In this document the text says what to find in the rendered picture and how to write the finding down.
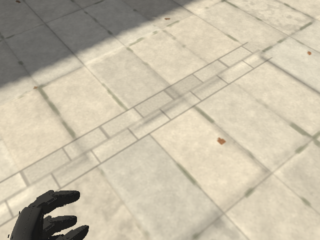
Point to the robot left hand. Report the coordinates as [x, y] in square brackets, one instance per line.
[31, 224]

